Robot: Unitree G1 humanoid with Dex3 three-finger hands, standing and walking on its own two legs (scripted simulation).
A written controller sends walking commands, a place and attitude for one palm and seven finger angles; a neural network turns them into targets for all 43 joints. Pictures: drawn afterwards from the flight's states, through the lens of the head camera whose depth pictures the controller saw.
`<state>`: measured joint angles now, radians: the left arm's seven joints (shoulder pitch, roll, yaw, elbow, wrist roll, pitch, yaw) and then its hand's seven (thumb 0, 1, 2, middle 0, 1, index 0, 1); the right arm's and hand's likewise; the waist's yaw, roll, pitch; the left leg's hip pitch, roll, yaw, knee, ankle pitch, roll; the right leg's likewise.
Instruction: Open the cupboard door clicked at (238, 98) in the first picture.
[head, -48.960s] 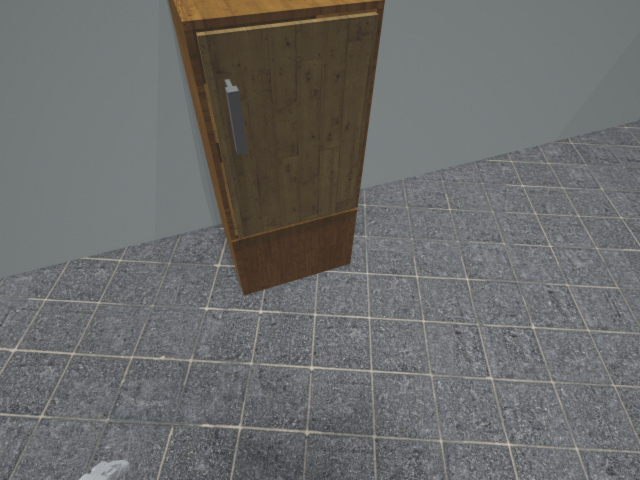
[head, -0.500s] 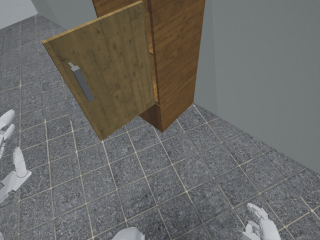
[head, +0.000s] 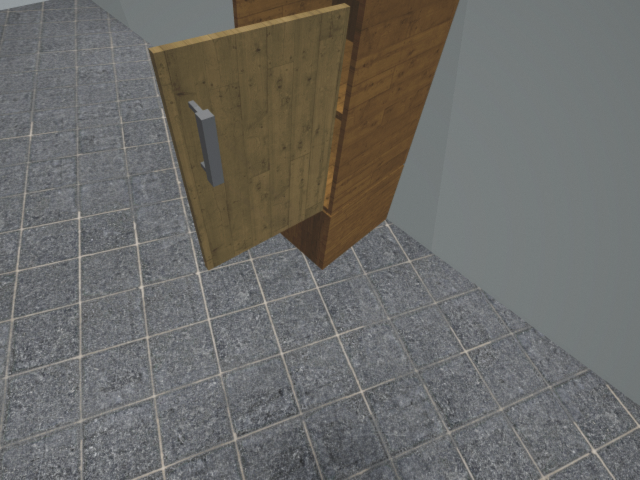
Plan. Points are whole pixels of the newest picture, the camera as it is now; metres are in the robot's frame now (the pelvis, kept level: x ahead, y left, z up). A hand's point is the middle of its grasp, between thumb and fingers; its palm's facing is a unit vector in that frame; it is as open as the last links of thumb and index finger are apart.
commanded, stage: let the arm hang, fingers relaxed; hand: left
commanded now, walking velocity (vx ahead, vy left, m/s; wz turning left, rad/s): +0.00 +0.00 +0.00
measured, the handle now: (205, 144) +0.65 +0.26 +0.00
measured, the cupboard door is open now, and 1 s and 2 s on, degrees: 83 83 83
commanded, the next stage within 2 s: look to check the result in 0.70 s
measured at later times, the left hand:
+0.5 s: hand out of the picture +0.03 +0.20 -0.18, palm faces -0.04 -0.98 -0.18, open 7.4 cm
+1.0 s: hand out of the picture +0.03 +0.19 -0.18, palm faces -0.03 -0.99 -0.16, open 7.4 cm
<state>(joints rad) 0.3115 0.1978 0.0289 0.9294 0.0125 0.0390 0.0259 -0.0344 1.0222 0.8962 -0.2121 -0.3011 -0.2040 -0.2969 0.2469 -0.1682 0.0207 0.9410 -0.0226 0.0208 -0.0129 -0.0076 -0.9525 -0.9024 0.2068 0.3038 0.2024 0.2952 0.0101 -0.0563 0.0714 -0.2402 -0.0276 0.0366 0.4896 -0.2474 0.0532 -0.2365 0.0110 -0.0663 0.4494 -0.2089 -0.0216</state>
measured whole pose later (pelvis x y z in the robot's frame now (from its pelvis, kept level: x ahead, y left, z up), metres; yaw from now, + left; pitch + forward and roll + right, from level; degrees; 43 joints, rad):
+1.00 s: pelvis +0.03 +0.03 +0.00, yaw -2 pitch -1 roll +0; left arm 0.25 0.13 0.00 1.16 0.01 0.01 0.03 0.00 0.91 0.90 -0.20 -0.30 -0.20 -0.30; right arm 0.29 -0.13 0.01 1.15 -0.01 -0.02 -0.04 0.00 -0.91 -0.90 0.20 0.30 0.20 0.29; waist -0.01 -0.01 0.07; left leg -0.10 -0.07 0.09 0.36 -0.24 0.09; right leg -0.15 -0.03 -0.01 0.40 -0.23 0.02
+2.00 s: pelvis +0.04 +0.00 +0.01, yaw -1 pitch -1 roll +0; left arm 0.13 0.25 0.01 1.14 0.01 -0.01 0.01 0.00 0.90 0.90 -0.20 -0.30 -0.20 -0.30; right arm 0.15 -0.26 0.00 1.14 -0.01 -0.02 -0.02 0.00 -0.91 -0.90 0.20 0.30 0.20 0.29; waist -0.01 0.00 0.07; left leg -0.07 -0.04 0.06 0.30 -0.22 0.05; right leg -0.10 0.01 -0.04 0.34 -0.21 -0.02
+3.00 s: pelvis +0.05 -0.03 +0.01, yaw -2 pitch -1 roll +0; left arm 0.09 0.31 0.00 1.13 0.01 -0.02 0.01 0.01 0.90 0.90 -0.21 -0.30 -0.20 -0.30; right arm 0.11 -0.32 0.00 1.12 -0.01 -0.01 -0.01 0.01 -0.91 -0.90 0.20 0.30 0.20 0.29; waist -0.02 0.01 0.07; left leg -0.04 0.00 0.05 0.26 -0.21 0.00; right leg -0.07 0.05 -0.04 0.28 -0.20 -0.06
